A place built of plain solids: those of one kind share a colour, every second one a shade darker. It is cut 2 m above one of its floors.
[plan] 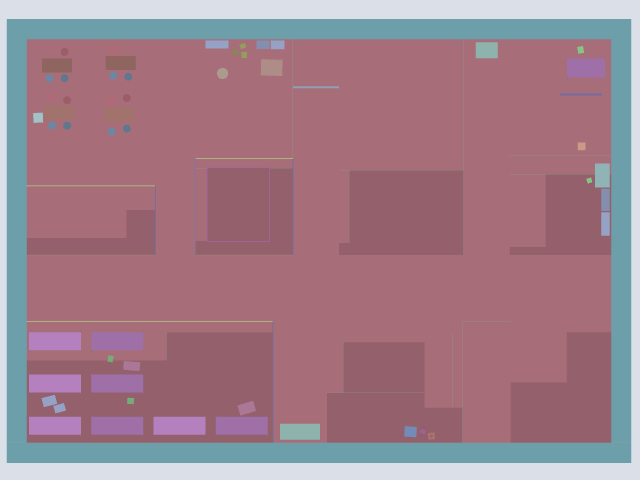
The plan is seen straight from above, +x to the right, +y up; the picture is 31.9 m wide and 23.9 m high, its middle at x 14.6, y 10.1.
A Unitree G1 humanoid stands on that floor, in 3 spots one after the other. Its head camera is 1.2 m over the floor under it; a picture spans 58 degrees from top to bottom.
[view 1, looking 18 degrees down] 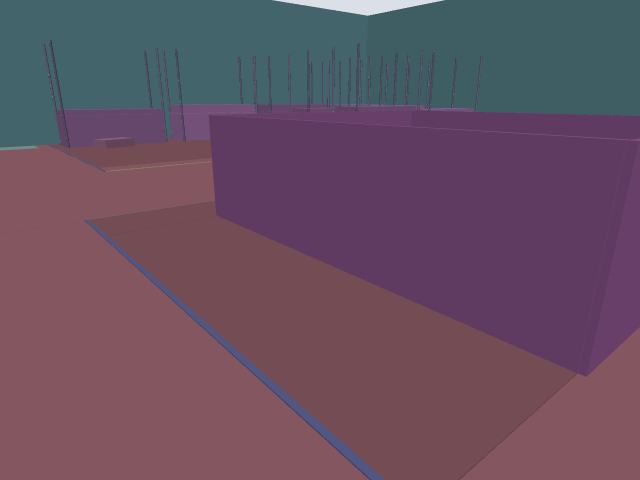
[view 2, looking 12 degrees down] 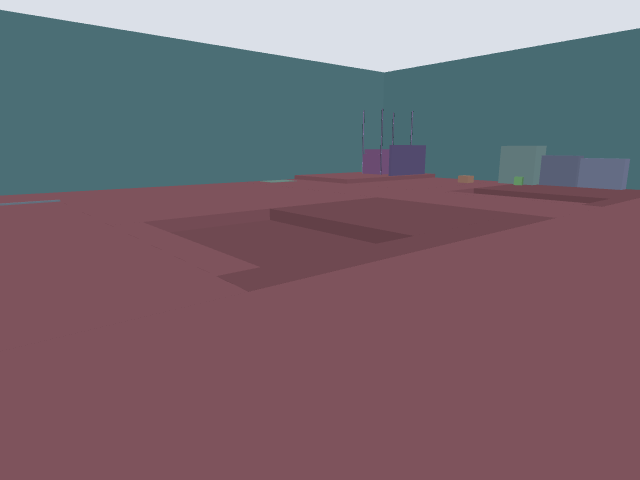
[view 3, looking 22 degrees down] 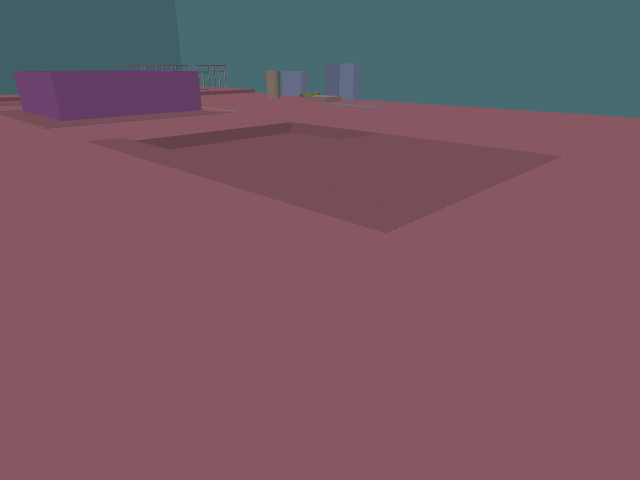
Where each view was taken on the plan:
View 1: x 14.10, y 14.26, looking -129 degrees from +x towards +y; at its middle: rail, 3.33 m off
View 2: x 13.75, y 6.26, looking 50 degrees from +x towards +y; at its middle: floor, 6.88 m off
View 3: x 23.55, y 6.76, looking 134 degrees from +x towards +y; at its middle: floor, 3.20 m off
